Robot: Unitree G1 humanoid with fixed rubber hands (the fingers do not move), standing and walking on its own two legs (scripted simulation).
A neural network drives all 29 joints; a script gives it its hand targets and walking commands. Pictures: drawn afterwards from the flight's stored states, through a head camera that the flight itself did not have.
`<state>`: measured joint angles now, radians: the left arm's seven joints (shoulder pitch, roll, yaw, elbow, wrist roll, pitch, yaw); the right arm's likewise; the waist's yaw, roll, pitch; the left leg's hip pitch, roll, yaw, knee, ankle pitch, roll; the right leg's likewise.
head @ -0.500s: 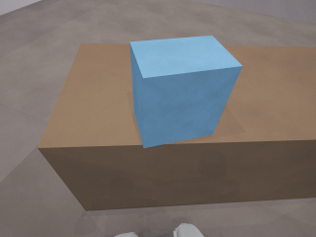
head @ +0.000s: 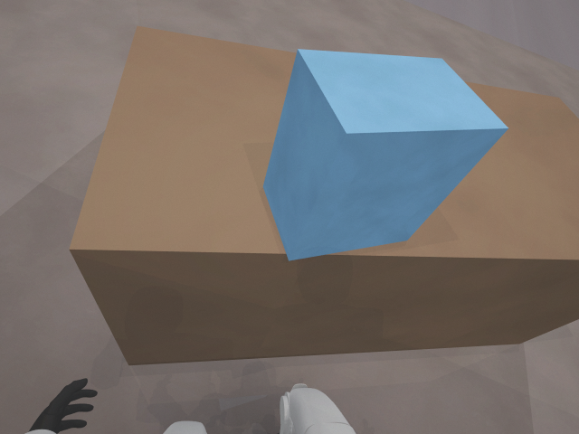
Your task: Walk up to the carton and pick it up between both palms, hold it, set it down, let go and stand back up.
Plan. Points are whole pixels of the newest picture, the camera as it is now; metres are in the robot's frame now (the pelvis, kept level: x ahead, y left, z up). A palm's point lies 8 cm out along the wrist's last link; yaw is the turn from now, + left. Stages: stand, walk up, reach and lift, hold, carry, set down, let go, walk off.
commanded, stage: walk up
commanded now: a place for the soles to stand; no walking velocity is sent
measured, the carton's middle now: (362, 163) +0.52 -0.11 +0.09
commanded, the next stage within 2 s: none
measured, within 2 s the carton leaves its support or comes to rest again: neither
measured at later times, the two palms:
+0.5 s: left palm out of the picture +0.11 +0.20 -0.11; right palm out of the picture +0.11 -0.44 -0.10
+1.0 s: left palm out of the picture +0.11 +0.18 -0.12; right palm (545, 433) +0.16 -0.46 -0.10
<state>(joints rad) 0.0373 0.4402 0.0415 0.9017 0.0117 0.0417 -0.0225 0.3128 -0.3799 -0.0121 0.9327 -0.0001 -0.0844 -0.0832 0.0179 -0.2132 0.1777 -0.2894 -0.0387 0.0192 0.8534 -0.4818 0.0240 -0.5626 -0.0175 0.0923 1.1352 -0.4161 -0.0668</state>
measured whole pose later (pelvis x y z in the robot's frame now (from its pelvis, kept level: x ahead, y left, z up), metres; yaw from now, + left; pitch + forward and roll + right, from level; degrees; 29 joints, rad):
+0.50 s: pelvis +0.06 -0.13 +0.00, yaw +5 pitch -6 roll +3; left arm 0.15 0.44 0.04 0.90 0.01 0.05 -0.06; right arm 0.31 -0.38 -0.01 0.93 0.00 -0.09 -0.10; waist 0.02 -0.08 0.21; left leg -0.48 0.01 -0.02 1.24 -0.49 -0.02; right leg -0.35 0.02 -0.10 0.89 -0.45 -0.11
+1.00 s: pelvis +0.07 -0.15 +0.00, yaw +9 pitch -6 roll +1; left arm 0.12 0.44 0.04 0.90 0.01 0.04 -0.01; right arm 0.27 -0.38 -0.01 0.93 0.00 -0.05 -0.09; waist 0.02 -0.06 0.20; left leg -0.41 0.01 -0.01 0.86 -0.36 -0.01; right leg -0.40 0.02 0.05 1.10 -0.50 -0.04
